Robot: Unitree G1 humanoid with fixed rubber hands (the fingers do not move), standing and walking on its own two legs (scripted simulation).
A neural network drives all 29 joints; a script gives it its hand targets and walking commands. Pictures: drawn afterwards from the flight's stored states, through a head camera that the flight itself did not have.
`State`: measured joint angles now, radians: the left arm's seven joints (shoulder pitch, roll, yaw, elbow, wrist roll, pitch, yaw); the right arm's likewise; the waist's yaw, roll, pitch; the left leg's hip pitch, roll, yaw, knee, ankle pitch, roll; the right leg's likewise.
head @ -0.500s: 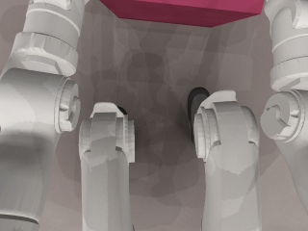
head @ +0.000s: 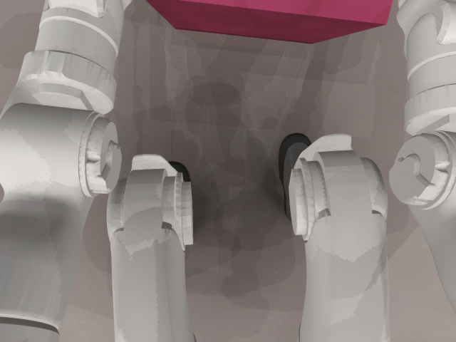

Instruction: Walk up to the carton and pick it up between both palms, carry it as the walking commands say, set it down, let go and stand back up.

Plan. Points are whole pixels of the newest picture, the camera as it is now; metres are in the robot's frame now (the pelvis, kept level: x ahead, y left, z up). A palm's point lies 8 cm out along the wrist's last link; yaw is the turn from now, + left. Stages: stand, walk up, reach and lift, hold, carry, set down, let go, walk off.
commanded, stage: set down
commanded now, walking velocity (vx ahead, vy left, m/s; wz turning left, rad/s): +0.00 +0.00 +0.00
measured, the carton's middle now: out of the picture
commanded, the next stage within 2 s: none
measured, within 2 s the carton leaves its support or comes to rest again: neither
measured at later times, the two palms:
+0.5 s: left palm out of the picture +0.57 +0.10 -0.19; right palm out of the picture +0.52 -0.25 -0.18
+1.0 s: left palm out of the picture +0.57 +0.13 -0.20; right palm out of the picture +0.50 -0.29 -0.20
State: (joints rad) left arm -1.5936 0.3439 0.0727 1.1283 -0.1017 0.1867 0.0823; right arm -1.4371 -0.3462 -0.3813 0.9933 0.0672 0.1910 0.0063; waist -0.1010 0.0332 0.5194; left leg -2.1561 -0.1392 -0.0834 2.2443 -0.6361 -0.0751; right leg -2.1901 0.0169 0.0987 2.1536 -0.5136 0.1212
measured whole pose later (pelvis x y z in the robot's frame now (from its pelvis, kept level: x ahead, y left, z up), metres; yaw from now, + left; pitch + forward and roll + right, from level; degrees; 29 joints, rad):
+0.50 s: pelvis +0.00 -0.01 +0.00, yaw +0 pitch +32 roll -2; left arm -1.55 0.34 0.10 1.09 -0.07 0.14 0.08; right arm -1.45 -0.34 -0.36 1.04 0.06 0.14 0.01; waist -0.10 0.01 0.52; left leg -2.16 -0.12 -0.09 2.25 -0.64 -0.08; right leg -2.20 0.01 0.08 2.16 -0.52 0.11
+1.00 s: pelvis +0.01 -0.01 +0.00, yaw +0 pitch +34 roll -1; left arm -1.52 0.45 -0.04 1.04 -0.20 0.14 0.10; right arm -1.40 -0.44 -0.27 1.11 0.23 0.06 -0.08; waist -0.07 0.02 0.52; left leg -2.18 -0.10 -0.09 2.24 -0.64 -0.09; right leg -2.23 -0.01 0.05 2.16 -0.52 0.07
